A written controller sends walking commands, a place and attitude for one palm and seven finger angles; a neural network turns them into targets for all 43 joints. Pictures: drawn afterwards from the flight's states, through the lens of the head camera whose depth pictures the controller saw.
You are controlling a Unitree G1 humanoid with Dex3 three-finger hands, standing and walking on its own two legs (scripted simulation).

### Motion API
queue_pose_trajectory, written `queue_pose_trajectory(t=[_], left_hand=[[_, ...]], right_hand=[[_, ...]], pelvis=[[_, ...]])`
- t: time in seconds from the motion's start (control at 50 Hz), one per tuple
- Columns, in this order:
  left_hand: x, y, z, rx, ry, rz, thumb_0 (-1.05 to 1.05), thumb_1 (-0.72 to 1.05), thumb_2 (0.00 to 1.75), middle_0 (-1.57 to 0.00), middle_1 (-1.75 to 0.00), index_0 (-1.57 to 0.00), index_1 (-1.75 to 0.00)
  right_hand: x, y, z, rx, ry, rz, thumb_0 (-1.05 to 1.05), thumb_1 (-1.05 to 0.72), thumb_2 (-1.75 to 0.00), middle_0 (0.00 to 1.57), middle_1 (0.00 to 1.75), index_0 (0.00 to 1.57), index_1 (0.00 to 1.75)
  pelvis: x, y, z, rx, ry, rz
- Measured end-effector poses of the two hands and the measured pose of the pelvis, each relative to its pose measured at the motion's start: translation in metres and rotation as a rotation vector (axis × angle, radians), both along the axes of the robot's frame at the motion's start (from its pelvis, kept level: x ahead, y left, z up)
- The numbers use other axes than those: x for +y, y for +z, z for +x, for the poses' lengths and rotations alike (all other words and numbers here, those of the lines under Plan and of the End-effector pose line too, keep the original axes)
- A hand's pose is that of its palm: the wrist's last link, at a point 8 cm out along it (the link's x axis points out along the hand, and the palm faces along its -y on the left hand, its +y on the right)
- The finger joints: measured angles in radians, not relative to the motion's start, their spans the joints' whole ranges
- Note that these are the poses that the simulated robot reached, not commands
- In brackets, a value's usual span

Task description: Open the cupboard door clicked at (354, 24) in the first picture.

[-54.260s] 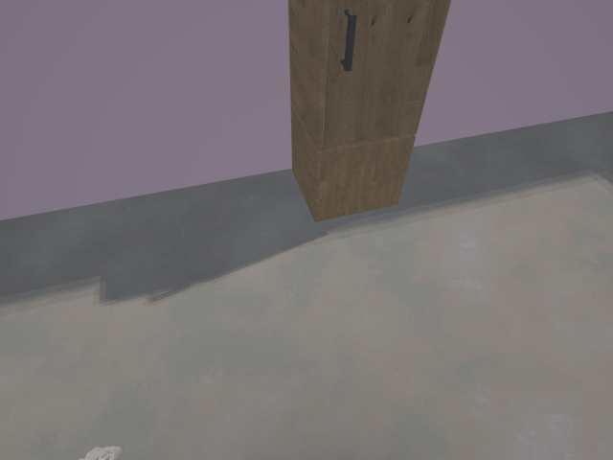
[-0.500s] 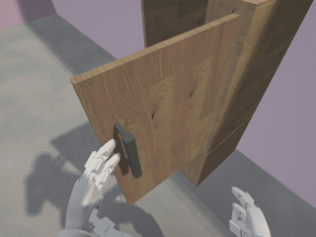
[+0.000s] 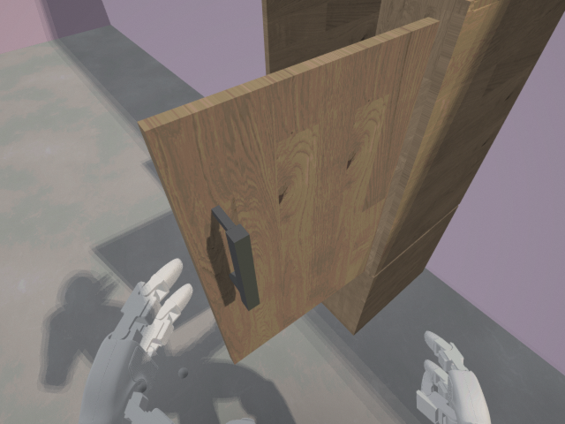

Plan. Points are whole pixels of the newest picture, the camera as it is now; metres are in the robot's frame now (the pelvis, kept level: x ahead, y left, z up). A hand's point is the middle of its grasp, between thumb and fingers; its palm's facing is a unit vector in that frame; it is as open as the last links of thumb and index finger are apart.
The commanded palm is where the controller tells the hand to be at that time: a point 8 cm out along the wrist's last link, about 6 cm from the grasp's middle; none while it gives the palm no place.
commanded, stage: draw the hand back to the body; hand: left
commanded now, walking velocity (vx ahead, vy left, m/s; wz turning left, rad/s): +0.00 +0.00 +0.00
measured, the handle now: (236, 261) +0.30 +0.09 +0.11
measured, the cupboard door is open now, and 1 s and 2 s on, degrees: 87 87 87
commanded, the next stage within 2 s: step back with the hand held close in 1.56 s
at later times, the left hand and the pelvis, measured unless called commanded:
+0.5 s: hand (113, 348) +0.17 +0.18 +0.15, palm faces -0.01 -1.00 -0.08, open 16.2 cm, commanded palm +0.13 +0.24 +0.17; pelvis +0.01 +0.01 +0.02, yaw +0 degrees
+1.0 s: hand (34, 278) +0.21 +0.25 +0.20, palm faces +0.35 -0.85 -0.39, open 11.3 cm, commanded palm +0.16 +0.30 +0.22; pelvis +0.02 +0.02 +0.06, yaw -1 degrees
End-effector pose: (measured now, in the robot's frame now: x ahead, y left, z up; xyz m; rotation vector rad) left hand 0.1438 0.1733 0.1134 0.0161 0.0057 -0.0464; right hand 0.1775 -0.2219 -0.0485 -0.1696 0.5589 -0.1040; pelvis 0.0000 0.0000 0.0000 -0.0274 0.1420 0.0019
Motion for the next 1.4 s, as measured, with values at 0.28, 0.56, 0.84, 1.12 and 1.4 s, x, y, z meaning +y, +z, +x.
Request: queue_pose_trajectory(t=[0.28,0.56,0.84,1.12,1.4], left_hand=[[0.03,0.026,0.009,-0.024,0.024,0.049,-0.02,-0.5,0.3,-0.15,-0.3,-0.15,-0.3],[0.066,0.054,0.006,-0.042,0.118,0.197,-0.01,-0.42,0.33,-0.16,-0.31,-0.15,-0.3],[0.099,0.086,0.018,-0.056,0.332,0.36,-0.01,0.01,0.51,-0.17,-0.31,-0.17,-0.3],[0.125,0.119,0.035,-0.139,0.435,0.426,0.0,0.49,0.72,-0.19,-0.31,-0.19,-0.3],[0.123,0.129,0.04,-0.167,0.466,0.426,0.01,0.85,0.88,-0.2,-0.31,-0.2,-0.3]], right_hand=[[0.01,0.008,-0.007,-0.001,-0.023,0.021,0.02,-0.91,-0.89,0.21,0.3,0.2,0.3],[0.02,0.03,0.009,-0.058,0.003,-0.016,0.02,-0.91,-0.89,0.21,0.3,0.2,0.3],[0.032,0.037,0.007,0.032,0.013,-0.022,0.02,-0.91,-0.89,0.21,0.3,0.2,0.3],[0.02,0.042,0.02,0.066,0.005,-0.032,0.02,-0.91,-0.89,0.21,0.3,0.2,0.3],[0.006,0.042,0.023,0.086,-0.002,-0.023,0.02,-0.91,-0.89,0.21,0.3,0.2,0.3]], pelvis=[[0.007,0.011,0.005,-0.033,-0.007,-0.007],[0.014,0.025,0.008,-0.082,-0.007,-0.014],[0.021,0.051,0.017,-0.154,-0.018,0.001],[0.017,0.062,0.027,-0.182,-0.031,0.009],[0.009,0.066,0.029,-0.194,-0.036,0.013]])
